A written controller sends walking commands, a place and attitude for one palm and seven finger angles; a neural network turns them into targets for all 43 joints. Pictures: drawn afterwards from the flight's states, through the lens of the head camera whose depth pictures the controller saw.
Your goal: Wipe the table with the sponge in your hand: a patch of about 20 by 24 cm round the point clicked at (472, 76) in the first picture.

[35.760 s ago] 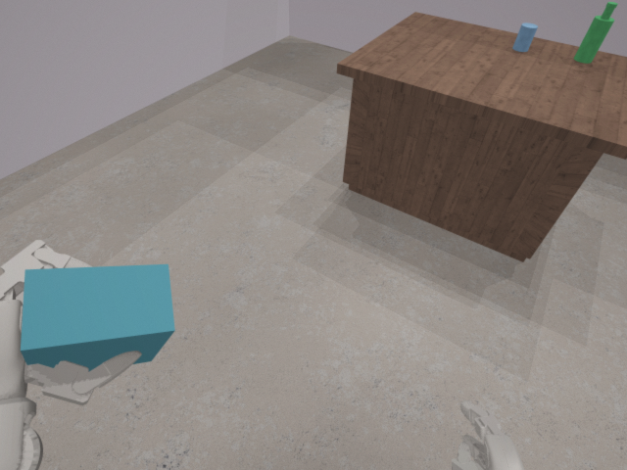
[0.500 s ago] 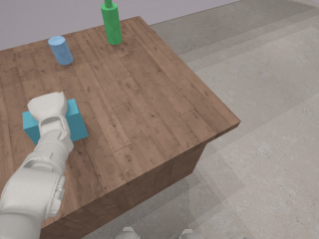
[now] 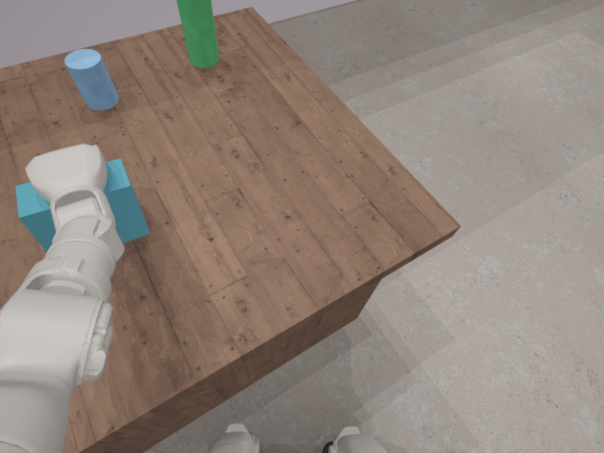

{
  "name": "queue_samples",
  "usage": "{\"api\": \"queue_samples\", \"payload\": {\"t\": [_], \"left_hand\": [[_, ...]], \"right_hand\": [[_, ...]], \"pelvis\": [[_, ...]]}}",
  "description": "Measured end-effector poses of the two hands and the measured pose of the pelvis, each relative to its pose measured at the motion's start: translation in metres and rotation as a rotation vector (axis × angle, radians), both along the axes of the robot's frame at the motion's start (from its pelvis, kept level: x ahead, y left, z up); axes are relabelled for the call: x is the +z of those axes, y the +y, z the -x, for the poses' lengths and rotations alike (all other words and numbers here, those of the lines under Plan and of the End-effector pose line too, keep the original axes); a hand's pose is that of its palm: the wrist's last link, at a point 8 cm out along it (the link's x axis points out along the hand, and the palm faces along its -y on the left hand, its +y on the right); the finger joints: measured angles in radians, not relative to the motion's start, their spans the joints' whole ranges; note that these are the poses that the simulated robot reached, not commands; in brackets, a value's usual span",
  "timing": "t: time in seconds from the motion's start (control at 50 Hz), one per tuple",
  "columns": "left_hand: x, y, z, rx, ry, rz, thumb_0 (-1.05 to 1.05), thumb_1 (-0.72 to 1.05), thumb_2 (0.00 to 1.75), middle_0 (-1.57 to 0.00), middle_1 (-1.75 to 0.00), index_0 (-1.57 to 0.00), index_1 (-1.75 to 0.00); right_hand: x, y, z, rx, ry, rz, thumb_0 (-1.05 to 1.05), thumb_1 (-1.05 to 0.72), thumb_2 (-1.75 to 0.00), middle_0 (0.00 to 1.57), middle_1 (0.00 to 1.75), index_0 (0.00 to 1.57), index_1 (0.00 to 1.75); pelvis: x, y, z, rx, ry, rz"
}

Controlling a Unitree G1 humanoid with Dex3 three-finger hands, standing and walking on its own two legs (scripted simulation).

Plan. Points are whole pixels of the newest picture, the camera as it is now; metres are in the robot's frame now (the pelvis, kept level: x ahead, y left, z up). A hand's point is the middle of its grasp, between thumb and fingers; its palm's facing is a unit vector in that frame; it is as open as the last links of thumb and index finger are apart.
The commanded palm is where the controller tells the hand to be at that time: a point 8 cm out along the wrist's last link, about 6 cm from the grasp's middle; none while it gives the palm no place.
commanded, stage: slide back across to the first lane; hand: left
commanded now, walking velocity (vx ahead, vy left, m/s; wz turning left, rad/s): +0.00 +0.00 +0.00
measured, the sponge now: (93, 219) +0.45 +0.30 -0.02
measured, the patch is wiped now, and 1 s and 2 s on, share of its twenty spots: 1.00 1.00 1.00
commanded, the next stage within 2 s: wipe back along the first lane in 0.64 s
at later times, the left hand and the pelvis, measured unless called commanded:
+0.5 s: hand (46, 210) +0.44 +0.34 +0.02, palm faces -0.14 -0.02 -0.99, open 10.0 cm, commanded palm +0.41 +0.33 +0.07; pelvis +0.02 +0.00 +0.02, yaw +0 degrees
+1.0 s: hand (15, 238) +0.40 +0.37 +0.02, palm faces -0.09 -0.03 -1.00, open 10.0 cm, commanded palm +0.36 +0.35 +0.05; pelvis +0.03 +0.01 +0.02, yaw +1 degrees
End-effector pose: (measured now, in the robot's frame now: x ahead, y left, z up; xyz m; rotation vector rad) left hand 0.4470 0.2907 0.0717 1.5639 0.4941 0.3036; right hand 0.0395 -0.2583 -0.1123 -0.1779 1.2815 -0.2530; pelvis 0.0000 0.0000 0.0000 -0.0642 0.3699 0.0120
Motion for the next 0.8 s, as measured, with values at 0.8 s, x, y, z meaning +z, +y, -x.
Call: {"api": "queue_samples", "payload": {"t": [0.8], "left_hand": [[0.005, 0.071, 0.042, 0.044, -0.002, 0.037, -0.01, -0.51, 1.06, -0.73, -1.34, -0.75, -1.36]], "right_hand": [[0.021, -0.009, -0.067, 0.04, -0.067, 0.001, 0.01, -0.91, -0.9, 0.2, 0.3, 0.2, 0.3]], "pelvis": [[0.017, 0.0, -0.033, 0.005, -0.063, -0.005]]}}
